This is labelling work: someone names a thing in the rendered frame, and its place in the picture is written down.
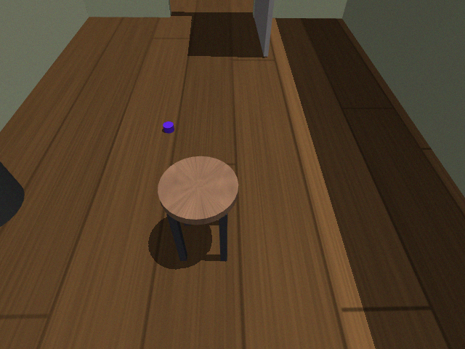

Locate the stool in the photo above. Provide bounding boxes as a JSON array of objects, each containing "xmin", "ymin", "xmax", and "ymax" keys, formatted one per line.
[{"xmin": 158, "ymin": 156, "xmax": 238, "ymax": 261}]

